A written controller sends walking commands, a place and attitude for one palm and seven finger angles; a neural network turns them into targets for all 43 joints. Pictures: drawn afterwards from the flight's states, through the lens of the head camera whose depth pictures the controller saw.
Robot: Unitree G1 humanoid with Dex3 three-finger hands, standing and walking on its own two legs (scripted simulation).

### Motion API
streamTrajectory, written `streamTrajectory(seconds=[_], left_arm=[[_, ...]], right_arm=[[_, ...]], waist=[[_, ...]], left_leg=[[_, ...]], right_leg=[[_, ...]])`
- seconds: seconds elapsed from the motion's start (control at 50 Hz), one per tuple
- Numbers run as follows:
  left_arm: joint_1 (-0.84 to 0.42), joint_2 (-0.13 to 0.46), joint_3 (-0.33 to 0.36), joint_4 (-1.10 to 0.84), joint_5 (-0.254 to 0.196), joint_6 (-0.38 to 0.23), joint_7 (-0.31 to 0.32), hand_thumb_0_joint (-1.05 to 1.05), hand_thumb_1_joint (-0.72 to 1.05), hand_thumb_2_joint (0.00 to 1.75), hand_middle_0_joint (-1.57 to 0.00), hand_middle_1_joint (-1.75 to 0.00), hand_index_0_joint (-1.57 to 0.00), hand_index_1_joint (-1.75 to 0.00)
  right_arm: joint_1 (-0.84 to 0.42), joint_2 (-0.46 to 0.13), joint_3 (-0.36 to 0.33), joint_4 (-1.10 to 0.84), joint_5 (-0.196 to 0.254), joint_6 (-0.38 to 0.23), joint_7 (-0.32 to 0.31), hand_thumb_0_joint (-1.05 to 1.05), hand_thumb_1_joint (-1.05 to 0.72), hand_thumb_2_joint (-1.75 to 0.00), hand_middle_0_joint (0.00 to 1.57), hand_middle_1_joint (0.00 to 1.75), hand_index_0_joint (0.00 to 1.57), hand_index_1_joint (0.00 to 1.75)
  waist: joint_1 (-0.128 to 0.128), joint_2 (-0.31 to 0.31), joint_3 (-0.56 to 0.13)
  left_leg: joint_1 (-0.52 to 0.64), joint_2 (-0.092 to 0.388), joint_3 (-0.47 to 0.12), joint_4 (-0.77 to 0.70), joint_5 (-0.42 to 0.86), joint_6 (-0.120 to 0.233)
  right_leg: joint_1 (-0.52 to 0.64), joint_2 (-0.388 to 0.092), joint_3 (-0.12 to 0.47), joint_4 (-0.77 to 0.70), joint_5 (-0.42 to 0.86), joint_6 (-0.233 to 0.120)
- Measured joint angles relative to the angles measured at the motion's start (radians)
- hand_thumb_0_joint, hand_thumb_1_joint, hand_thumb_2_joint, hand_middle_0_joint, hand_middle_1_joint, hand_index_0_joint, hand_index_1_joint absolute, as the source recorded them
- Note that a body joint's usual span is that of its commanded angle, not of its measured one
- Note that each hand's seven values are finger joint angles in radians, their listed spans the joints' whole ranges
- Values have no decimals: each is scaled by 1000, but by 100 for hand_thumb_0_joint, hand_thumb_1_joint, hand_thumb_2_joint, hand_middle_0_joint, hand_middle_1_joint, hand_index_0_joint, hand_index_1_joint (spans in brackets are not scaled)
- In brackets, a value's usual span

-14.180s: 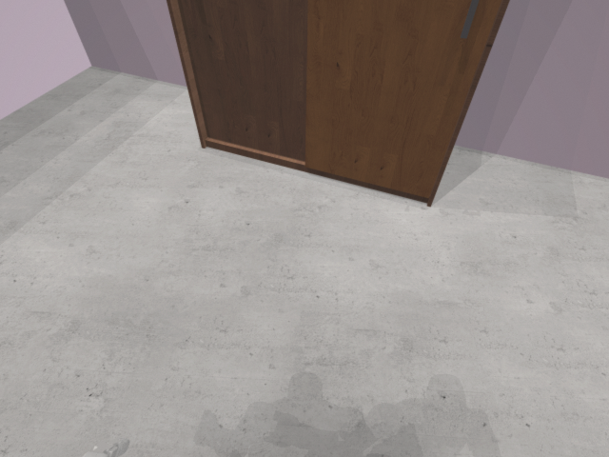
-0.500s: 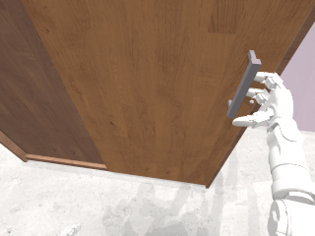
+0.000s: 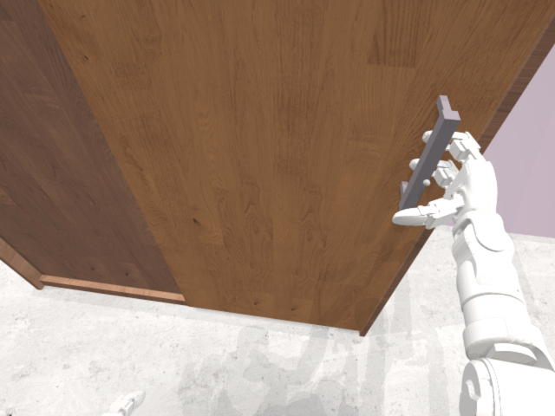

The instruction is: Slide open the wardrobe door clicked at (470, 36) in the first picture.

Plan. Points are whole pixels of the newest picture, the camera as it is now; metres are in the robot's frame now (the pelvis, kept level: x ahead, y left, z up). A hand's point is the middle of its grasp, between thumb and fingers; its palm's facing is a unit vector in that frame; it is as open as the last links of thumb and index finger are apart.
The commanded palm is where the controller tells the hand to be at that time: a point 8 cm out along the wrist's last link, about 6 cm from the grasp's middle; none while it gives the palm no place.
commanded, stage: slide the fingers in behind the handle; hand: right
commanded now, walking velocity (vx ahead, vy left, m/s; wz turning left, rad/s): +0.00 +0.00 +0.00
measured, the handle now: (422, 159) +0.48 -0.16 +0.12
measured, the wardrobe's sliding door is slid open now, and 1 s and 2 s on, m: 0.00 0.00 0.00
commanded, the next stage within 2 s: grip the handle and tug to test in 0.80 s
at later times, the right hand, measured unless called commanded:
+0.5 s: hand (414, 182) +0.43 -0.14 +0.13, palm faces +0.03 +1.00 +0.01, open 14.0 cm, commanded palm +0.40 -0.19 +0.13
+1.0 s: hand (422, 185) +0.42 -0.15 +0.13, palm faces +0.03 +1.00 +0.01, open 13.9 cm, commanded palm +0.39 -0.19 +0.13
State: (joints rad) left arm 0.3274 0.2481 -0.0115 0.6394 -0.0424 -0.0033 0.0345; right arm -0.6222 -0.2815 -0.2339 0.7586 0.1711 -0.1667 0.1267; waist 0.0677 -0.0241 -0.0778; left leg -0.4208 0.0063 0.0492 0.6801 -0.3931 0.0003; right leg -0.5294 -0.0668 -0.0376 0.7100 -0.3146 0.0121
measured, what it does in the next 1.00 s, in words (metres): stands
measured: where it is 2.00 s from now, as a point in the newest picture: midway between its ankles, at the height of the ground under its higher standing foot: outside the picture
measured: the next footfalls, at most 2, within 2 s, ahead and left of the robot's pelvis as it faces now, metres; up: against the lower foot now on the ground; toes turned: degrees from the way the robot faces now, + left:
none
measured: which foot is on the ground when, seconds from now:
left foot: down 0.00-1.00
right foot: down 0.00-1.00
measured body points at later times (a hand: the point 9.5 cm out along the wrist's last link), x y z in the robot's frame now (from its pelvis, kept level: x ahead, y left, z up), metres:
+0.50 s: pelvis -0.01 +0.01 +0.00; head +0.02 +0.01 +0.45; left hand +0.08 +0.26 -0.11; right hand +0.42 -0.19 +0.13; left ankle -0.03 +0.12 -0.72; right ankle +0.02 -0.13 -0.72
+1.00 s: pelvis -0.01 +0.00 +0.00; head +0.02 +0.01 +0.45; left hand +0.08 +0.26 -0.11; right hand +0.41 -0.20 +0.13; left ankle -0.03 +0.12 -0.72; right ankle +0.02 -0.13 -0.72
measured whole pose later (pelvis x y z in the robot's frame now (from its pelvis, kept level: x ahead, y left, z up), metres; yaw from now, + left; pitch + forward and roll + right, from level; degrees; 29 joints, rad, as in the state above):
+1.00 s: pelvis -0.01 +0.00 +0.00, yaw +0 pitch +6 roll +1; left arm 0.32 0.25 -0.01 0.64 -0.04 0.00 0.03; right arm -0.60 -0.26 -0.22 0.73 0.16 -0.18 0.09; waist 0.06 -0.03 -0.07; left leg -0.40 0.00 0.05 0.67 -0.38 0.01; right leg -0.50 -0.07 -0.04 0.68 -0.29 0.02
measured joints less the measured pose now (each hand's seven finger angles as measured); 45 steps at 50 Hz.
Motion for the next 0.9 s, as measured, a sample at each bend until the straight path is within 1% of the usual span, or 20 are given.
streamTrajectory(seconds=[0.1,0.2,0.34,0.46,0.54,0.62,0.74,0.8,0.9], left_arm=[[-3,-4,-2,-5,2,1,-2,1,91,90,-20,-30,-20,-30],[-1,-3,1,-3,0,-1,-5,1,91,90,-20,-30,-20,-30],[-14,-2,0,7,3,-4,-3,1,91,90,-20,-30,-20,-30],[-20,-4,-3,8,7,-7,-3,1,91,90,-20,-30,-20,-30],[-11,-2,-1,6,6,-5,-4,1,91,90,-20,-30,-20,-30],[1,0,3,10,3,-2,-4,1,91,90,-20,-30,-20,-30],[14,2,10,16,5,-1,-10,1,91,90,-20,-30,-20,-30],[11,1,8,16,4,2,-10,1,91,90,-20,-30,-20,-30],[-2,-2,3,11,4,4,-3,1,91,90,-20,-30,-20,-30]], right_arm=[[19,7,-5,-19,-4,-1,-13,-2,50,-30,30,120,30,120],[37,18,16,-46,-1,-1,-21,-2,50,-30,30,120,30,120],[7,39,41,-21,-8,5,-42,-2,51,-30,30,120,30,120],[-19,35,26,16,-20,-16,-50,-2,51,-30,30,120,30,120],[-22,24,19,28,-17,-23,-46,-2,51,-30,30,120,30,120],[-22,19,21,31,-12,-24,-41,-2,50,-30,30,120,30,120],[20,37,25,-20,-8,-30,-42,-2,50,-30,30,120,30,120],[36,40,26,-35,-9,-26,-44,-2,51,-30,30,120,30,119],[24,33,18,-23,-11,-11,-44,-2,51,-30,30,120,29,119]], waist=[[0,0,-1],[-7,-4,-1],[-10,-2,8],[0,1,10],[2,-2,9],[1,-3,9],[-5,-7,3],[-4,-5,2],[-2,-2,6]], left_leg=[[8,-2,-4,-4,2,2],[18,-2,-1,-7,3,3],[17,0,9,-4,5,6],[7,-2,5,1,8,8],[6,-4,2,0,9,8],[5,-4,2,-2,10,8],[11,-4,-3,-6,10,7],[18,-4,-5,-8,9,6],[23,-4,-3,-11,11,6]], right_leg=[[12,-2,-4,-9,3,2],[21,-1,-1,-13,6,4],[18,2,9,-14,15,5],[13,0,6,-15,19,7],[13,-2,4,-17,19,7],[12,-2,3,-19,20,7],[21,-2,-2,-22,18,6],[28,-2,-3,-25,17,6],[32,-2,-2,-26,18,5]])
